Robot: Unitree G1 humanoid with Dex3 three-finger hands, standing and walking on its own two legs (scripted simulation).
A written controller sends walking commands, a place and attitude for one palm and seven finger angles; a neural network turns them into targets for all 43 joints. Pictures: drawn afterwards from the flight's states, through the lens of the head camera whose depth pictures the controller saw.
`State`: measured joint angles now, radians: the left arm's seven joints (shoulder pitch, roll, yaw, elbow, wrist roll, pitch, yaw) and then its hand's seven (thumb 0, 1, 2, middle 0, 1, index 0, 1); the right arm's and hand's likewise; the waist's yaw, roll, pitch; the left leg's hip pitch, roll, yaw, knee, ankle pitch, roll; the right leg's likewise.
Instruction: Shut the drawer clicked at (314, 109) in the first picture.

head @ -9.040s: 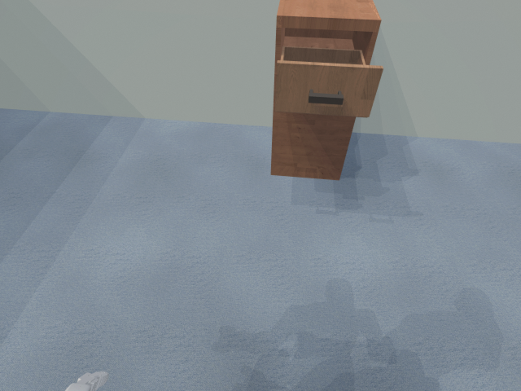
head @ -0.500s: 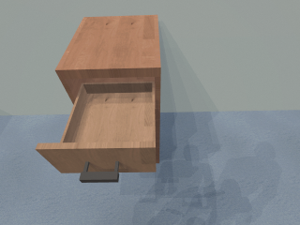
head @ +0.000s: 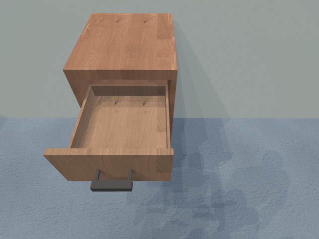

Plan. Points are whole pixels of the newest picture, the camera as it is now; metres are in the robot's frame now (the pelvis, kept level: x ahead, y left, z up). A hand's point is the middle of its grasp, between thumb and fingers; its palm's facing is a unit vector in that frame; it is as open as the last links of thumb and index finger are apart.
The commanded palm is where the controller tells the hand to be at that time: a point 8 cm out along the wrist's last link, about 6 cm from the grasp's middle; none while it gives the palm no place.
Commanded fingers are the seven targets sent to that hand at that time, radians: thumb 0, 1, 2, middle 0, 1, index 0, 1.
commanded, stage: raise the hand and make a fist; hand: left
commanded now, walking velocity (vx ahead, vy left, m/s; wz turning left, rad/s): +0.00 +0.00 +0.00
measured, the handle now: (113, 178) +0.28 +0.15 -0.07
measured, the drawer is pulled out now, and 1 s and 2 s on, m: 0.30 0.30 0.30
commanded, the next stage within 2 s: bring the fist close to the handle in 1.90 s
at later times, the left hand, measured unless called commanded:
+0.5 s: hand out of the picture +0.08 +0.14 -0.04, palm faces +0.07 -1.00 -0.02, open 5.5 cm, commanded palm +0.08 +0.20 -0.03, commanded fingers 0.00 0.90 0.90 -0.72 -0.86 -0.72 -0.86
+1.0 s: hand out of the picture +0.11 +0.13 +0.00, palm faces +0.04 -1.00 -0.01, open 3.3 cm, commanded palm +0.07 +0.18 +0.00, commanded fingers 0.00 0.90 0.90 -1.22 -1.40 -1.22 -1.40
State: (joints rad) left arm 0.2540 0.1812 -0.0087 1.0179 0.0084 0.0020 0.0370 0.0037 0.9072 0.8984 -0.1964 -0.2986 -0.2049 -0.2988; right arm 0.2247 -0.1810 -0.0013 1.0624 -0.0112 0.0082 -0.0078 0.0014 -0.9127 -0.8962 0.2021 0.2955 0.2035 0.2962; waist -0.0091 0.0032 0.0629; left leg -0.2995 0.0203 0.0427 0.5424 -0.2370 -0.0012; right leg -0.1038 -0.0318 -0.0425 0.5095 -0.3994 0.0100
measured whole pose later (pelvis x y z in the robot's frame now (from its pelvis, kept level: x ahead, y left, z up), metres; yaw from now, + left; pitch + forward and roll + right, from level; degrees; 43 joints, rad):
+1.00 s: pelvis -0.05 -0.01 -0.08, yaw +0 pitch +11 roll -2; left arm 0.73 0.13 -0.03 -0.26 -0.20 -0.47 -0.11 0.02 0.90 0.90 -1.02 -1.20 -1.03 -1.20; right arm 0.28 -0.25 -0.07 0.55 0.03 -0.20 -0.04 0.01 -0.91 -0.90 0.20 0.30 0.20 0.30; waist -0.01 0.05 -0.14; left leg -0.90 0.06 -0.02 1.09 -0.39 -0.02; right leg -0.70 0.00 -0.07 1.11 -0.61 -0.02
